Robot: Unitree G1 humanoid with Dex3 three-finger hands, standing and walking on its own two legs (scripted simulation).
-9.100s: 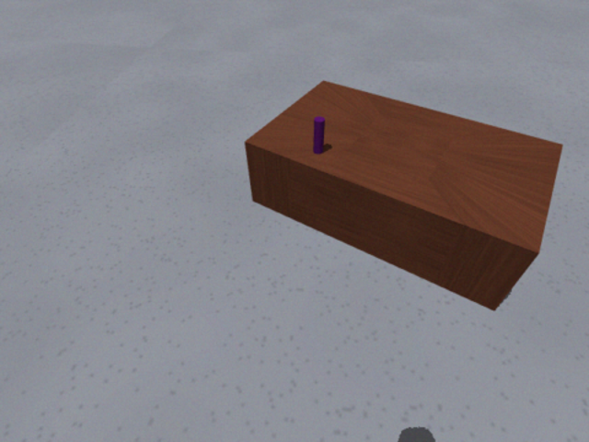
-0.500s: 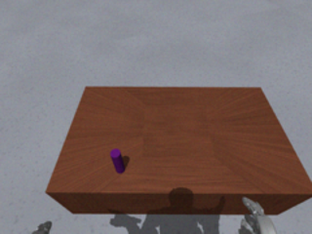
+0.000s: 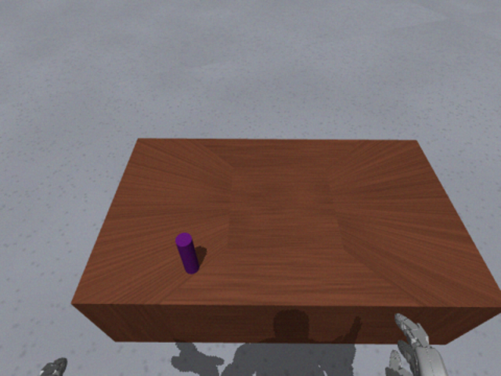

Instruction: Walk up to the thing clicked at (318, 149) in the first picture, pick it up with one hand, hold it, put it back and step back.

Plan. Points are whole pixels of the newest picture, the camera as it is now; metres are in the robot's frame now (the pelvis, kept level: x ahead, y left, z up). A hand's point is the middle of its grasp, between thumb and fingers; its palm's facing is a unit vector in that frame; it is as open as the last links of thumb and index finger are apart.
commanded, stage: go down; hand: left
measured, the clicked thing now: (188, 254) +0.51 +0.17 -0.27
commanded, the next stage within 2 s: none
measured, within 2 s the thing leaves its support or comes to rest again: neither
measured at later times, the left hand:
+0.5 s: hand out of the picture +0.15 +0.27 -0.07, palm faces +0.09 -0.94 -0.34, open 17.5 cm
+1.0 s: hand (63, 320) +0.26 +0.31 -0.03, palm faces +0.17 -0.96 -0.24, open 17.5 cm
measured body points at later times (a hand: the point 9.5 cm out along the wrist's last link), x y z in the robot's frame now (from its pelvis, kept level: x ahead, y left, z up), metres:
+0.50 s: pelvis +0.00 +0.01 +0.00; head +0.03 +0.02 +0.45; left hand +0.14 +0.32 -0.04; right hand +0.15 -0.24 -0.07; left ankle +0.02 +0.13 -0.67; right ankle -0.01 -0.15 -0.67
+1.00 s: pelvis -0.01 +0.00 +0.00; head +0.04 +0.03 +0.45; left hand +0.25 +0.36 -0.01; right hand +0.13 -0.26 -0.07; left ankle +0.02 +0.13 -0.67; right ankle -0.01 -0.15 -0.67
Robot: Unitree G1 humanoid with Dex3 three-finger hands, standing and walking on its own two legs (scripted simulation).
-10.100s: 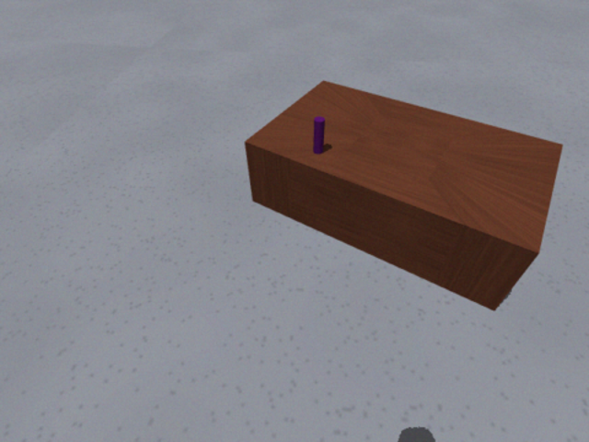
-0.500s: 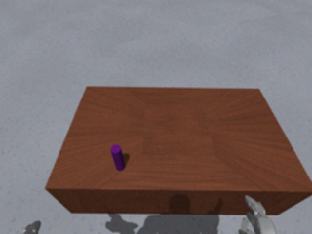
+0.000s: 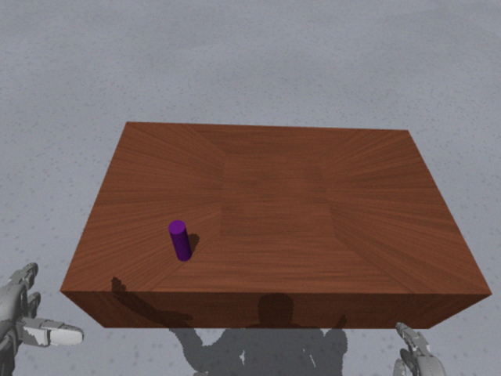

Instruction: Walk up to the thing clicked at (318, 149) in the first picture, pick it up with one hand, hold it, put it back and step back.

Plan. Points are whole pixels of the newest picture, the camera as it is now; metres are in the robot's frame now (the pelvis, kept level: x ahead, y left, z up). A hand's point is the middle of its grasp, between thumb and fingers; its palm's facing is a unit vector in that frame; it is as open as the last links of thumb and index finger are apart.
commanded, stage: go down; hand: left
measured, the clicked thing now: (180, 241) +0.52 +0.17 -0.27
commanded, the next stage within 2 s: none
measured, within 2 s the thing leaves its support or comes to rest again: neither
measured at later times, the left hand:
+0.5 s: hand (51, 245) +0.37 +0.34 +0.00, palm faces +0.14 -0.98 -0.10, open 17.5 cm
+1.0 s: hand (44, 221) +0.41 +0.36 +0.01, palm faces +0.13 -0.99 -0.07, open 17.2 cm
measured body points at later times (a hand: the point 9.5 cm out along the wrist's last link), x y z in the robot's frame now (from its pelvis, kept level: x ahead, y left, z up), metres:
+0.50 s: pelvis -0.01 +0.00 -0.01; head +0.09 +0.04 +0.43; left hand +0.36 +0.39 +0.01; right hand +0.05 -0.27 -0.10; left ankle +0.03 +0.13 -0.67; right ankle +0.00 -0.16 -0.67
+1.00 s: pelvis -0.01 +0.01 -0.02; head +0.12 +0.06 +0.40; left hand +0.40 +0.41 +0.01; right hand +0.05 -0.27 -0.11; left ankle +0.03 +0.13 -0.67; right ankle +0.00 -0.16 -0.67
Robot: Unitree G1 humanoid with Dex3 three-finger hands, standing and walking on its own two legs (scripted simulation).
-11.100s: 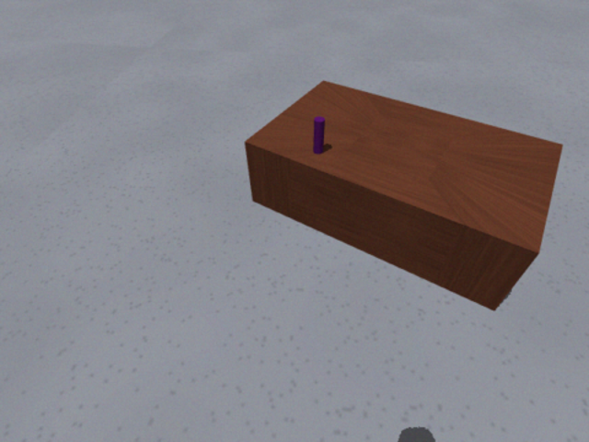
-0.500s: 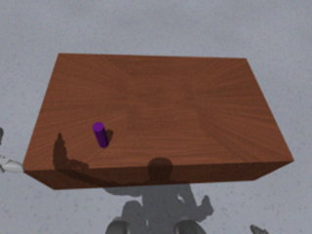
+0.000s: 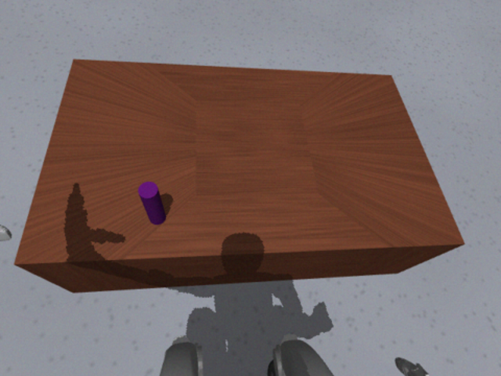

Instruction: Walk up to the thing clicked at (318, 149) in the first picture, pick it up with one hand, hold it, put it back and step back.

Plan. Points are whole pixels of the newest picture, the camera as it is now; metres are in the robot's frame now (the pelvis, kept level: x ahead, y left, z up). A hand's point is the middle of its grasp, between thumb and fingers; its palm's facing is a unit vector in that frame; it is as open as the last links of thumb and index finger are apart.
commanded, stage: go down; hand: left
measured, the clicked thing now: (153, 204) +0.52 +0.18 -0.25
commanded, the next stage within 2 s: none
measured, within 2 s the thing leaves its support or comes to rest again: neither
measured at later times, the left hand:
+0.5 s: hand out of the picture +0.42 +0.37 +0.03, palm faces +0.18 -0.98 -0.05, open 17.2 cm
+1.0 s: hand out of the picture +0.44 +0.38 +0.03, palm faces +0.17 -0.98 -0.04, open 17.2 cm
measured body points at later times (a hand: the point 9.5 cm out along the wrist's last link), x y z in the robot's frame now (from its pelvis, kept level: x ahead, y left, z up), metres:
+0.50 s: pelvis +0.00 +0.00 -0.01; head +0.14 +0.05 +0.41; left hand +0.40 +0.42 +0.04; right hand +0.07 -0.28 -0.10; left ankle +0.03 +0.12 -0.65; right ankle +0.02 -0.17 -0.65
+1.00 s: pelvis +0.00 +0.00 -0.02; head +0.15 +0.06 +0.40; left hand +0.42 +0.43 +0.04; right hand +0.05 -0.27 -0.11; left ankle +0.03 +0.12 -0.65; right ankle +0.02 -0.17 -0.65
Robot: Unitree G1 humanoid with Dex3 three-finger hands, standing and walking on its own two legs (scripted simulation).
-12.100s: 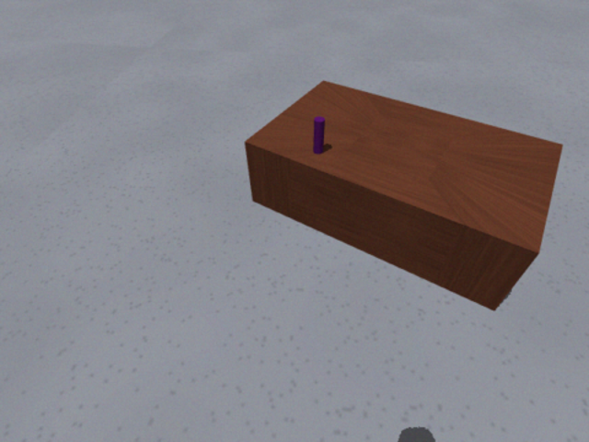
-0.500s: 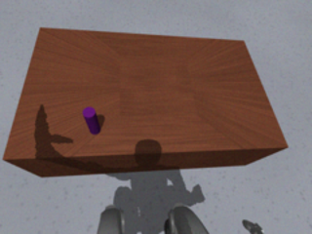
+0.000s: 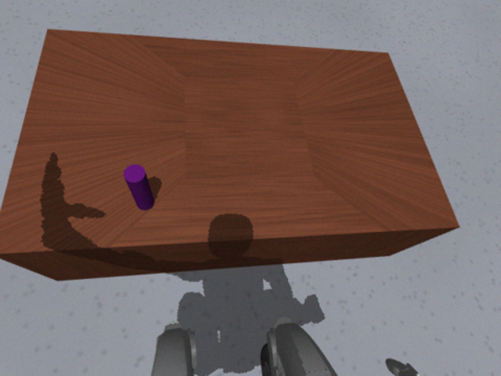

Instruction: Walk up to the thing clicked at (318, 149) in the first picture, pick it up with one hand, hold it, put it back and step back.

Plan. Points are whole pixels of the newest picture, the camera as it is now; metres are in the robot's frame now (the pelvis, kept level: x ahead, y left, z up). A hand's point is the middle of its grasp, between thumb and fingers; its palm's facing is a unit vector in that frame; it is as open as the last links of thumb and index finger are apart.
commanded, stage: go down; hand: left
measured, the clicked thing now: (140, 189) +0.52 +0.18 -0.23
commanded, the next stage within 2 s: none
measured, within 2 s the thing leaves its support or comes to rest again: neither
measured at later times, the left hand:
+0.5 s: hand out of the picture +0.45 +0.38 +0.07, palm faces +0.17 -0.98 -0.03, open 17.1 cm
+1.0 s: hand out of the picture +0.45 +0.38 +0.07, palm faces +0.16 -0.99 -0.01, open 17.1 cm
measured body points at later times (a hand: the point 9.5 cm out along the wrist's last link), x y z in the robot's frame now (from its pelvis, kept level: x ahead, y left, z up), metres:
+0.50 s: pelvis +0.00 +0.00 +0.00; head +0.16 +0.06 +0.41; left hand +0.43 +0.44 +0.08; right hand +0.06 -0.27 -0.09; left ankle +0.04 +0.12 -0.63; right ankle +0.02 -0.17 -0.63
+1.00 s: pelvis +0.00 +0.00 -0.01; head +0.17 +0.06 +0.41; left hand +0.44 +0.44 +0.07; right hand +0.07 -0.27 -0.09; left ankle +0.04 +0.12 -0.63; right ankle +0.02 -0.17 -0.63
